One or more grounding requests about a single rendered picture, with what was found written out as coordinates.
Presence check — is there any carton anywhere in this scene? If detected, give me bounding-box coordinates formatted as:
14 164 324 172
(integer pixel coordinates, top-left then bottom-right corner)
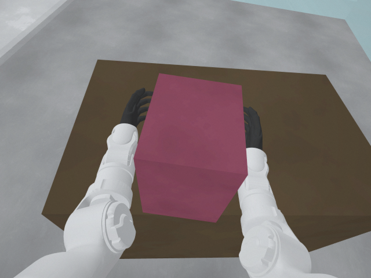
133 74 248 223

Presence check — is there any right robot forearm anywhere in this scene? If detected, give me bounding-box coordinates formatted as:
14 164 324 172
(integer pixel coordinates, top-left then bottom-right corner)
238 148 299 241

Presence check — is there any left robot hand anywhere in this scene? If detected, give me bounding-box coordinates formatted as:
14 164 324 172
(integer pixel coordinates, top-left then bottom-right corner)
120 88 153 128

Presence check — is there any pedestal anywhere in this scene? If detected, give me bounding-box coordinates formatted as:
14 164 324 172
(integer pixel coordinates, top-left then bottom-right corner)
42 60 371 259

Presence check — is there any robot left upper arm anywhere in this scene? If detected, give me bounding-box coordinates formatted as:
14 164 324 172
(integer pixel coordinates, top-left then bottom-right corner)
14 200 136 278

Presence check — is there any left robot forearm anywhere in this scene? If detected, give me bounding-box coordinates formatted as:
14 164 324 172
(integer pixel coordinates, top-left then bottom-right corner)
64 123 138 245

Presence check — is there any robot right upper arm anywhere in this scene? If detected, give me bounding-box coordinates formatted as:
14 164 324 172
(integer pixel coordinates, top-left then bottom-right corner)
239 224 337 278

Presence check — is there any right robot hand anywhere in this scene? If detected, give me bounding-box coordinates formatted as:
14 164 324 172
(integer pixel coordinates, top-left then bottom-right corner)
243 107 263 150

